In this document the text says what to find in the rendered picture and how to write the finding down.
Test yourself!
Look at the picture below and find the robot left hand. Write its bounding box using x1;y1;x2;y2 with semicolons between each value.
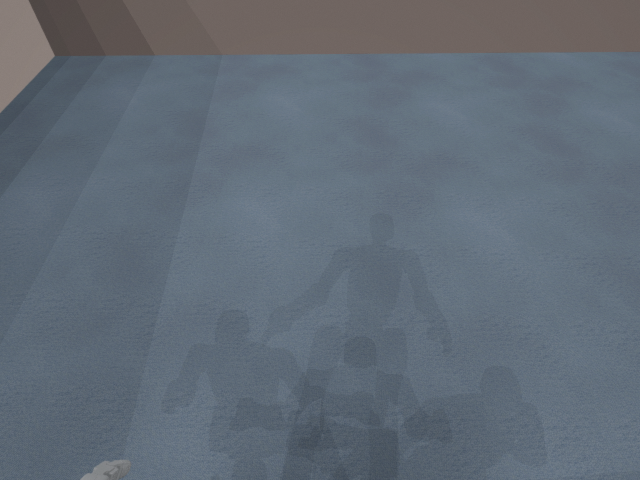
80;460;131;480

